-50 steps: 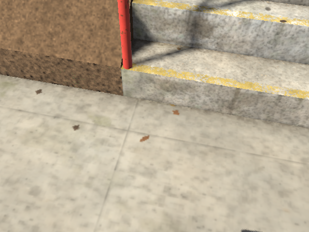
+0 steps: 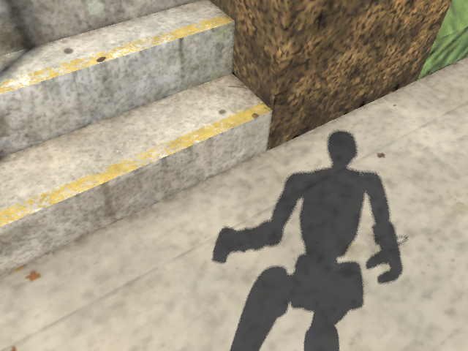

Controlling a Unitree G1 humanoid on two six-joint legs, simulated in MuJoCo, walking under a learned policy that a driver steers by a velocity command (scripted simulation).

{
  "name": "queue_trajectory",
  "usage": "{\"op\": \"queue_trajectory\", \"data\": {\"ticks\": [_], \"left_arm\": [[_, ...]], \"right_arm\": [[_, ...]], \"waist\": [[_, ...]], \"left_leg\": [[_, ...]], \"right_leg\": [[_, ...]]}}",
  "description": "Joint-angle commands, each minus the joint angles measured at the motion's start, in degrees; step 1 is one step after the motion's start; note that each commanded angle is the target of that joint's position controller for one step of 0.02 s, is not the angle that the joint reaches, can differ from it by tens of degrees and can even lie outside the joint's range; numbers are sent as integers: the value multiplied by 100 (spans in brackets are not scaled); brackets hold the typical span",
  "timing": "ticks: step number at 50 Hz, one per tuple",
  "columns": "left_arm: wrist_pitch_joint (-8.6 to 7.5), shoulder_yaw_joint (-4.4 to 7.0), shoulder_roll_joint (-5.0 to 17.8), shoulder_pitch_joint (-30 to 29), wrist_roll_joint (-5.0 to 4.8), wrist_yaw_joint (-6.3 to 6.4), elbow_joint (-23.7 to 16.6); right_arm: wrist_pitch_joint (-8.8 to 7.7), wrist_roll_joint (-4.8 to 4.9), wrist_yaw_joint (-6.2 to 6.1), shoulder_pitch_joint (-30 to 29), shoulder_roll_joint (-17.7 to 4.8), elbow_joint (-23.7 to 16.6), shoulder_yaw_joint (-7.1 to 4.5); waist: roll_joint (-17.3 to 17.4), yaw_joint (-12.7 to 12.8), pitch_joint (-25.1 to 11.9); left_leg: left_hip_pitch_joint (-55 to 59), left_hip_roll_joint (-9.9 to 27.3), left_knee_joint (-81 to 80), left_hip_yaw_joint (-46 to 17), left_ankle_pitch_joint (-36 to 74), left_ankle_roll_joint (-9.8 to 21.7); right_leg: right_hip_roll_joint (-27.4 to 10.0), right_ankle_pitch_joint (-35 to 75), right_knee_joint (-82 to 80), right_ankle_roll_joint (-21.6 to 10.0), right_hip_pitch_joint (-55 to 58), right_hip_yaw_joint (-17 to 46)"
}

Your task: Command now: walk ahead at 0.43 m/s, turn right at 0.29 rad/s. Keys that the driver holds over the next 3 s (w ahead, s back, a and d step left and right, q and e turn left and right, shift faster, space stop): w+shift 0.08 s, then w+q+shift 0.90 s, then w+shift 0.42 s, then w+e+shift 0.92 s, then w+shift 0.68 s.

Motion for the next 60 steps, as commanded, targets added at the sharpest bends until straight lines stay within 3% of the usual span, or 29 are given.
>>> {"op": "queue_trajectory", "data": {"ticks": [1, 5, 6, 7, 8, 9, 11, 13, 21, 23, 25, 26, 28, 29, 30, 31, 33, 36, 40, 45, 47, 49, 50, 51, 52, 53, 54, 57, 60], "left_arm": [[-324, 20, 338, -444, -9, -53, -545], [-534, -4, 171, 102, -72, -72, -208], [-436, -47, 194, 731, 476, -109, 68], [-460, 50, 510, 1596, 534, -85, 202], [-457, 96, 1006, 1850, 519, -48, 103], [-440, 292, 1414, 1853, 499, 41, 174], [-536, 85, 730, 1023, 371, -10, 165], [-604, -9, 501, 700, 330, 19, 166], [-825, 11, 441, 1078, 336, -6, 849], [-822, 19, 564, 1136, 337, 33, 1015], [-758, 79, 873, 1223, 363, 102, 1117], [-655, 131, 1061, 1098, 414, 137, 1098], [-531, 199, 1271, 677, 407, 127, 900], [-591, 4, 522, 823, 399, -11, 767], [-739, -107, 236, 603, 294, -99, 247], [-856, -78, 575, -203, 363, -109, 24], [-932, -157, 518, -158, 376, -114, 71], [-608, -211, 443, 107, 586, -125, 153], [-495, -330, 245, -1169, 481, -192, -348], [-599, -373, 265, -1827, 311, -133, -545], [-599, -226, 603, -624, 350, 7, -211], [-652, 94, 1221, 1869, 286, 193, 475], [-686, 165, 1331, 2706, 466, 305, 838], [-744, 181, 1652, 1723, 764, 239, 579], [-758, 171, 984, 550, 646, 167, 311], [-782, 37, 403, 103, 526, 119, 254], [-817, -23, 211, 149, 526, 63, 411], [-1018, -37, 242, 706, 402, -40, 1036], [-1086, -27, 323, 800, 327, -109, 1293]], "right_arm": [[-173, 74, 29, -17, -1249, -341, -296], [-188, 211, 155, 41, -1149, -306, -215], [-57, -263, 258, 167, -905, -187, -244], [-72, -283, 289, -387, -375, -494, -122], [-142, -218, 271, -677, 111, -805, 18], [-184, -213, 312, -1100, -269, -1127, -42], [-181, -171, 448, -917, -675, -866, -200], [-70, -224, 587, -469, -777, -568, -260], [34, -239, 786, -1528, -462, -915, -52], [41, -227, 796, -1728, -325, -1047, 42], [70, -176, 700, -1374, -421, -1033, 33], [64, -138, 645, -683, -606, -888, -38], [-12, -180, 495, 1608, -1214, -207, -334], [47, -210, 361, 1456, -1696, -116, -506], [103, -198, 381, 1097, -2117, -316, -587], [102, -130, 375, 1112, -1932, -330, -579], [-8, -147, 286, 917, -1553, -179, -480], [-219, -64, 245, 529, -1165, -204, -304], [-377, -16, 262, 656, -1170, -123, -282], [-430, 32, 232, 866, -1452, 78, -391], [-466, -39, 152, 518, -1436, -21, -410], [-553, -135, 216, -486, -1495, -190, -424], [-644, -167, 195, -718, -488, -313, -143], [-595, 178, 135, 790, 185, -571, 145], [-427, -58, 80, 922, -494, -193, 139], [-313, -224, 138, 456, -689, -130, 100], [-282, -324, 197, 22, -739, -242, 88], [-235, -346, 292, -401, -364, -483, 168], [-188, -375, 221, -856, -248, -868, 224]], "waist": [[1261, -53, 26], [894, 314, 376], [258, 598, 129], [-717, 1157, -4], [-1090, 1191, 109], [-1033, 1249, 330], [-569, 731, 710], [-642, 459, 571], [-292, 521, 1182], [-226, 501, 1169], [-515, 229, 614], [-684, -168, 136], [-490, -1219, -972], [705, -727, -925], [1498, -345, -1310], [541, -599, -1006], [-256, -33, 41], [-154, 485, 460], [36, 236, 952], [506, -144, 423], [724, 477, -487], [447, 1998, -1314], [-680, 2091, -1303], [-2288, 553, -1811], [-1259, 352, -1550], [-420, 345, -921], [109, 430, -451], [-75, 322, -26], [-306, 140, -49]], "left_leg": [[180, 1245, -1404, -1473, -2011, 973], [-765, 1101, -832, -1227, -1915, 915], [-1569, 496, 14, -668, -2045, 644], [-2905, -186, 1812, -152, -2024, 322], [-4082, -475, 3117, -191, -2222, 265], [-4658, -145, 3612, -621, -1439, 332], [-4533, 45, 3937, -806, -419, 148], [-3906, 86, 4185, -501, -2, -58], [-3568, 298, 3085, 492, 953, 306], [-2896, 117, 2369, 975, 762, 615], [-2001, -383, 2175, 1392, 296, 922], [-1376, -599, 2196, 1395, -115, 1056], [1520, -911, 1580, 838, -635, 1329], [2910, 65, 1195, -915, -1891, 1649], [3514, 1176, -157, -4233, -2689, 2379], [3278, 1176, -723, -4485, -2551, 2186], [1637, 974, -1045, -3588, -1649, 1805], [154, 354, -1221, -2550, -562, 1754], [-754, -193, -1477, -1837, 862, 1498], [123, -155, -962, -1884, 3435, 943], [593, -110, 458, -1917, 5320, 639], [-432, -465, 3131, -1821, 4841, 476], [-1785, -961, 5076, -1426, 115, 506], [-2833, -1083, 6128, -1064, -1809, 427], [-2853, -375, 6219, -808, -808, 552], [-2599, -165, 6088, -656, -240, 478], [-2576, -95, 6006, -607, -227, 398], [-2733, -182, 6480, -719, -347, 317], [-3532, -226, 6845, -787, -628, 392]], "right_leg": [[-39, -122, -1359, -236, 187, -448], [138, 759, -3428, -644, 1784, -765], [322, 609, -3696, -678, 3238, -776], [-955, -519, -4104, -706, 4295, 697], [-2216, -1397, -4361, -760, 4404, 2302], [-2772, -2215, -4670, -1426, 3752, 3167], [-1974, -1345, -4708, -1080, 3361, 1901], [-1587, -323, -4929, -923, 2888, 866], [-1326, 1942, -5361, -763, 2716, -1196], [-1309, 4010, -5082, -663, 2862, -1637], [-1434, 7645, -4054, -562, 3382, -1797], [-1533, 8700, -3052, -566, 3571, -1803], [-1453, 7957, 81, -643, 2270, -1666], [-577, 2444, 2182, -438, 46, -1538], [365, -294, 3691, -290, -1717, -631], [-15, 324, 3581, -390, -2222, 213], [-530, 752, 2414, -396, -1767, 173], [-790, 445, 1581, -111, -1039, 124], [-673, 1679, -333, 125, -819, -383], [-57, 3016, -2439, -85, 325, -447], [193, 2453, -2210, -245, 1561, -156], [-65, 1852, -2498, -348, 3996, -129], [-1018, 1184, -2515, -398, 5015, 598], [-2769, 863, -3528, -980, 5212, 4052], [-2524, -1139, -4061, -1387, 4173, 4498], [-2189, -1331, -4278, -1406, 3188, 3686], [-1982, -341, -4354, -1381, 2572, 2998], [-1741, 3597, -4123, -1442, 1997, 1399], [-1665, 4992, -4144, -1231, 2216, 405]]}}
Next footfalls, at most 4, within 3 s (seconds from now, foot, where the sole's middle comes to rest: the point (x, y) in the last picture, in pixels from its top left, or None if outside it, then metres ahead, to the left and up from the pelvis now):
0.14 right None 0.02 -0.15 -0.78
0.56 left None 0.41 0.11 -0.78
1.00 right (168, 247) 0.85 0.17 -0.78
1.42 left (4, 201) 0.88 0.63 -0.58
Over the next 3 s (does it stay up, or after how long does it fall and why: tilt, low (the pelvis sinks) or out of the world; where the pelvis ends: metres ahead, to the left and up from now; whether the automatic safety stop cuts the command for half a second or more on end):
stays up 1.18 0.73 0.41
